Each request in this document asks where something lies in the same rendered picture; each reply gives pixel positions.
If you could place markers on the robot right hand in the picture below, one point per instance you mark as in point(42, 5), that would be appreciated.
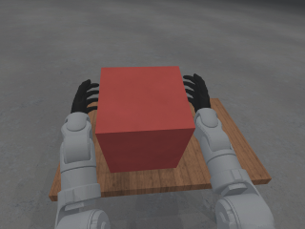
point(201, 98)

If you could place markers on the robot right forearm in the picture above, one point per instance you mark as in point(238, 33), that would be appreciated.
point(227, 176)

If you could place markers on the robot right upper arm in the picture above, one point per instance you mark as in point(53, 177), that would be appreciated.
point(245, 211)

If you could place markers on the table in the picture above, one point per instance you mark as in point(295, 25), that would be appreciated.
point(191, 172)

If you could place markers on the carton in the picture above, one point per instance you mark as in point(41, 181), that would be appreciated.
point(144, 120)

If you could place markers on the robot left forearm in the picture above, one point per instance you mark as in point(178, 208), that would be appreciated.
point(79, 185)

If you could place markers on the robot left hand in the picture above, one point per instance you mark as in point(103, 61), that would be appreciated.
point(80, 102)

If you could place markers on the robot left upper arm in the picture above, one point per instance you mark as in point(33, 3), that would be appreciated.
point(91, 219)

